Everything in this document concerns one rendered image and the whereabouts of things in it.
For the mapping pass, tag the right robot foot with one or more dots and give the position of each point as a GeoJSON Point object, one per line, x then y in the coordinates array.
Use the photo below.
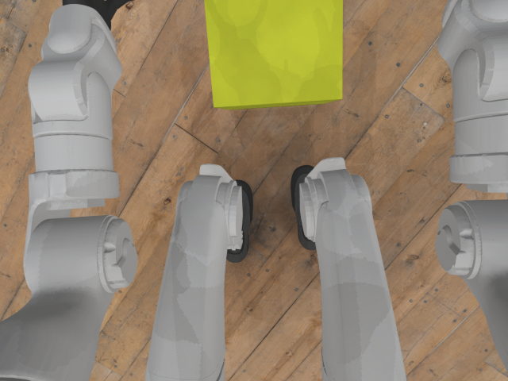
{"type": "Point", "coordinates": [298, 177]}

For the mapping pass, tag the robot right shin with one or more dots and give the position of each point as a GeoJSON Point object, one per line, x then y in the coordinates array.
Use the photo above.
{"type": "Point", "coordinates": [337, 163]}

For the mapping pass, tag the left robot hand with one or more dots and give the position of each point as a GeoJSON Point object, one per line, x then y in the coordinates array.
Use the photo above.
{"type": "Point", "coordinates": [106, 9]}

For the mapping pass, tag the left robot forearm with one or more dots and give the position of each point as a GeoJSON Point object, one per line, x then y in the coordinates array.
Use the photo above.
{"type": "Point", "coordinates": [70, 92]}

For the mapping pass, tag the carton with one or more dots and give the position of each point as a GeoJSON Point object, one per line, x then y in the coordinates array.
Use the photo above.
{"type": "Point", "coordinates": [271, 53]}

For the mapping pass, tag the robot left upper arm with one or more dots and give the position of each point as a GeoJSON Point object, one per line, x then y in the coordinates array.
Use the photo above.
{"type": "Point", "coordinates": [74, 266]}

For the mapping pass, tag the robot right upper arm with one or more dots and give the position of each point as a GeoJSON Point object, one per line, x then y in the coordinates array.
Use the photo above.
{"type": "Point", "coordinates": [472, 242]}

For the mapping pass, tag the right robot forearm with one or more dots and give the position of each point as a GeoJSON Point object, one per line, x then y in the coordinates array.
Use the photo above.
{"type": "Point", "coordinates": [474, 43]}

